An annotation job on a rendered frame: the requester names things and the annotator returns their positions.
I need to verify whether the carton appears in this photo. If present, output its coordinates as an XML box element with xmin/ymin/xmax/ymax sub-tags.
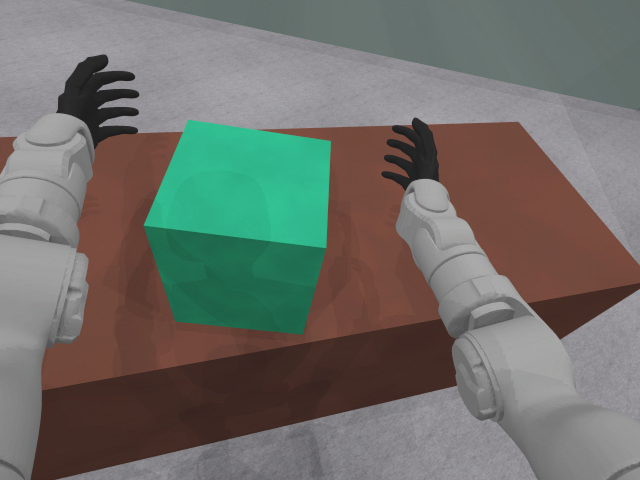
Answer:
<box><xmin>144</xmin><ymin>120</ymin><xmax>331</xmax><ymax>335</ymax></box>

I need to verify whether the left robot upper arm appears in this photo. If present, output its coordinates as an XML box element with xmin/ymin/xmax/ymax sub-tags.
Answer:
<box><xmin>0</xmin><ymin>234</ymin><xmax>89</xmax><ymax>480</ymax></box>

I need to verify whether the left robot forearm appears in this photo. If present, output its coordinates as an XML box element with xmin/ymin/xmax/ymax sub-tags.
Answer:
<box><xmin>0</xmin><ymin>113</ymin><xmax>95</xmax><ymax>252</ymax></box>

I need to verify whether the left robot hand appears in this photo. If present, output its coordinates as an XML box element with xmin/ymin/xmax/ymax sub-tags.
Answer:
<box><xmin>56</xmin><ymin>54</ymin><xmax>139</xmax><ymax>150</ymax></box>

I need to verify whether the right robot forearm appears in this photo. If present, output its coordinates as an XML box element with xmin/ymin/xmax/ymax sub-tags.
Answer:
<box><xmin>396</xmin><ymin>179</ymin><xmax>576</xmax><ymax>390</ymax></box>

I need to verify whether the right robot upper arm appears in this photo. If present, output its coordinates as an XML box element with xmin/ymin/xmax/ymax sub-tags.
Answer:
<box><xmin>452</xmin><ymin>315</ymin><xmax>640</xmax><ymax>480</ymax></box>

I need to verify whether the pedestal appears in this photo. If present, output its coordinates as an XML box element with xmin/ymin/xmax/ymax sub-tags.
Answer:
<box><xmin>0</xmin><ymin>122</ymin><xmax>640</xmax><ymax>480</ymax></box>

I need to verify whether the right robot hand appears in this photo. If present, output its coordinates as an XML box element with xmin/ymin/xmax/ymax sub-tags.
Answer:
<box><xmin>381</xmin><ymin>117</ymin><xmax>439</xmax><ymax>191</ymax></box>

